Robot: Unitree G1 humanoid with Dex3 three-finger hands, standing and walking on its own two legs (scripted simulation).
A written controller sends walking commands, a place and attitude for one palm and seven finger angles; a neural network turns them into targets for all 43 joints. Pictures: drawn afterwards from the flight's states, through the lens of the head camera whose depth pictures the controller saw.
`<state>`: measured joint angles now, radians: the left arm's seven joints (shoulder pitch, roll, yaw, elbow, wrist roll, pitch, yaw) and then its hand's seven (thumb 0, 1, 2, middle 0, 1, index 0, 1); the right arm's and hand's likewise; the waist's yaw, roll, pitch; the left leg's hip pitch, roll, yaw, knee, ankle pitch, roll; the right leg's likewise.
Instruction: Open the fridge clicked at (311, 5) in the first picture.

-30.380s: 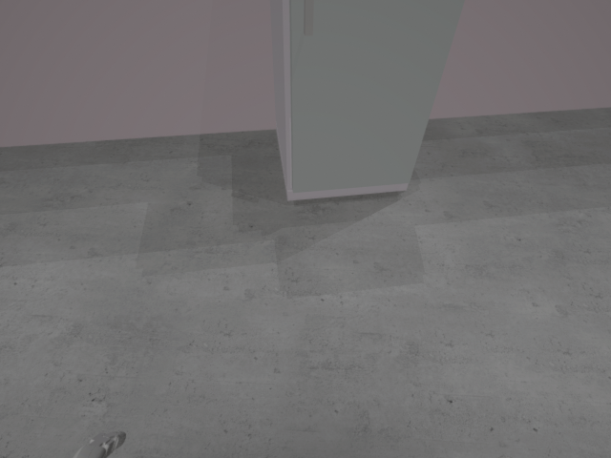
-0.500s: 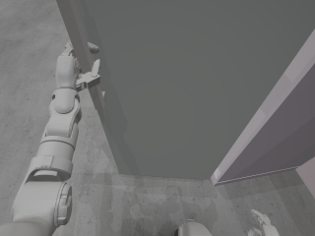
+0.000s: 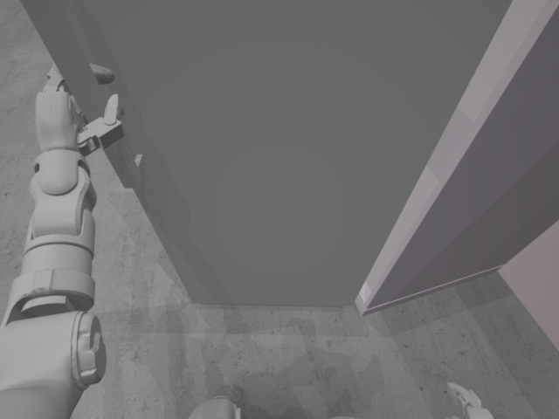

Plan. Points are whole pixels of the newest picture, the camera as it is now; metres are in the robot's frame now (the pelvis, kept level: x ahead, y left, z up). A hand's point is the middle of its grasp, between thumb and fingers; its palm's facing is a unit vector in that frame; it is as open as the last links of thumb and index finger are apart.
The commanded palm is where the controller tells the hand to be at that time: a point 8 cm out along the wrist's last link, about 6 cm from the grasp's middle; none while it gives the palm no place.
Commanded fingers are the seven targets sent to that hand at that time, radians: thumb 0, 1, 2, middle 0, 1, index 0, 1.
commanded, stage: stop walking and hold the door back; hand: left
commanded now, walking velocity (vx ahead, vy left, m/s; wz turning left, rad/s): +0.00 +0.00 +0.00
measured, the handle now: (87, 69) +0.50 +0.24 +0.22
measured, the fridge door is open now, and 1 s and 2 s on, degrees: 71 77 75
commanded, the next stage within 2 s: loosen the grip on the handle in 0.30 s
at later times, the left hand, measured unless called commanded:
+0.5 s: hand (101, 134) +0.44 +0.22 +0.17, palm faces +0.20 -0.96 -0.20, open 6.7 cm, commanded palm +0.38 +0.27 +0.16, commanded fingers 0.00 0.17 0.55 -0.45 -1.40 -0.45 -1.40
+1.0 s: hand (94, 157) +0.41 +0.23 +0.16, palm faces +0.24 -0.96 -0.18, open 14.3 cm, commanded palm +0.38 +0.27 +0.17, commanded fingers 0.00 -0.55 0.20 -0.25 -1.15 -0.25 -1.15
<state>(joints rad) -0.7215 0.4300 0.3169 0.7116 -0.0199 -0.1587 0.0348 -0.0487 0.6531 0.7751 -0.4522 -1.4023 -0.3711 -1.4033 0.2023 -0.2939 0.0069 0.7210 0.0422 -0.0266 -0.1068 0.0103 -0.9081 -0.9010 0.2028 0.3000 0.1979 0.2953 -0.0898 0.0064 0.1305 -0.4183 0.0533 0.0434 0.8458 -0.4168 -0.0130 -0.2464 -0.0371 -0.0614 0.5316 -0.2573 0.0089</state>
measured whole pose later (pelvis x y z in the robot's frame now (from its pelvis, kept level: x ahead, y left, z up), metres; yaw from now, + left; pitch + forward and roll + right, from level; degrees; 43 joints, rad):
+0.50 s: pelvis +0.00 +0.00 +0.00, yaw +0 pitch +2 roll +0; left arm -0.70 0.38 0.28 0.69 0.03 -0.11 -0.06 -0.12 0.47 0.78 -0.45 -1.40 -0.39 -1.40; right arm 0.19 -0.19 0.00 0.70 0.00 -0.10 -0.04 0.01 -0.90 -0.90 0.21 0.30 0.20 0.30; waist 0.00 -0.01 0.01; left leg -0.38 0.04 0.06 0.52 -0.16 0.00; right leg -0.31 -0.01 -0.05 0.55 -0.28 -0.01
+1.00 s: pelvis -0.03 +0.01 -0.01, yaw -5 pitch +3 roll -1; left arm -0.55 0.47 0.35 0.70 -0.04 -0.29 -0.02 -0.01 -0.52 0.22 -0.41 -1.29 -0.29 -1.21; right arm 0.37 -0.27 0.02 0.72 0.02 -0.11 -0.09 0.01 -0.90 -0.90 0.20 0.30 0.20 0.30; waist -0.05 0.00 -0.04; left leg -0.50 0.02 -0.01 0.66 -0.24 0.01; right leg -0.43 0.05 0.01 0.65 -0.28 -0.02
